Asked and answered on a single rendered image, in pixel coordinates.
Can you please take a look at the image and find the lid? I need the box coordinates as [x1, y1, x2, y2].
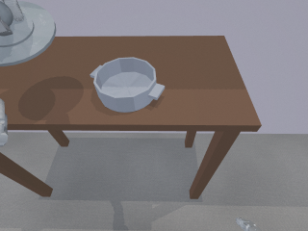
[0, 1, 57, 66]

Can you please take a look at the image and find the table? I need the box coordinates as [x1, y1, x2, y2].
[0, 36, 262, 199]

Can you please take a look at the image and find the pot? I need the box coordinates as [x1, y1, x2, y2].
[90, 57, 166, 113]

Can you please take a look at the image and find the right robot hand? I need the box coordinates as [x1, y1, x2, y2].
[236, 218, 262, 231]

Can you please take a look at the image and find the knob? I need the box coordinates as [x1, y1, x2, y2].
[0, 1, 13, 26]

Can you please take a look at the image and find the left robot hand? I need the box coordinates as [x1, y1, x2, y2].
[0, 0, 24, 37]

